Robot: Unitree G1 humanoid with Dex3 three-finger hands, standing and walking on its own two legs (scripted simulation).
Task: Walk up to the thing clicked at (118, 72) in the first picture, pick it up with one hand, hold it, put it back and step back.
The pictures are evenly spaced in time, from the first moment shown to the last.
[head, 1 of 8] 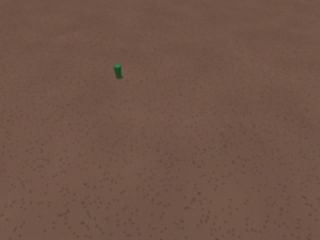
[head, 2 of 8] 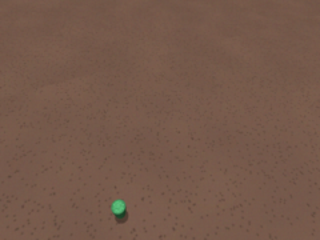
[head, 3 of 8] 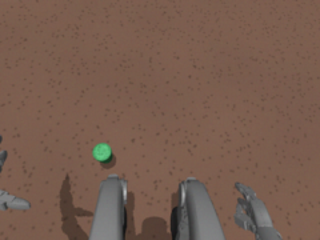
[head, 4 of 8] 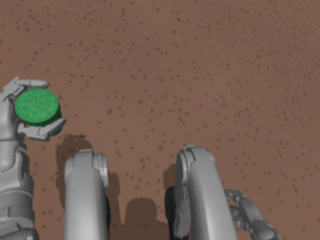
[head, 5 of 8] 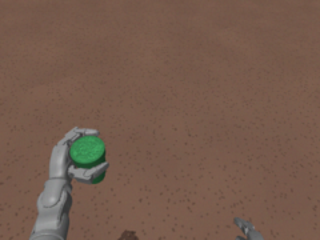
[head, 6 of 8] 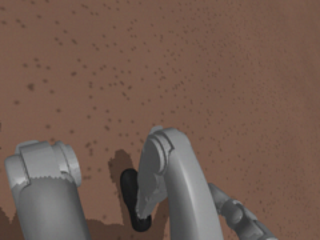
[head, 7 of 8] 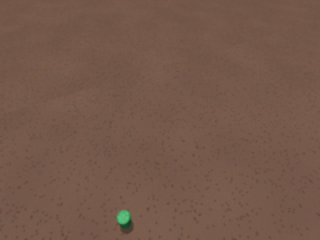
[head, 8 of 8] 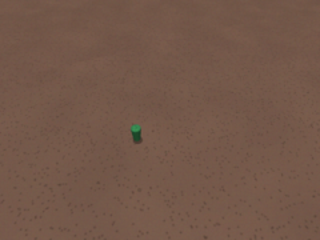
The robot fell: no
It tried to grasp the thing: yes
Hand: left
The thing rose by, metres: 0.69
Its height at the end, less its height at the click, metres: +0.00
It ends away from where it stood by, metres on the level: 0.00
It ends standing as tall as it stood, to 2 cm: yes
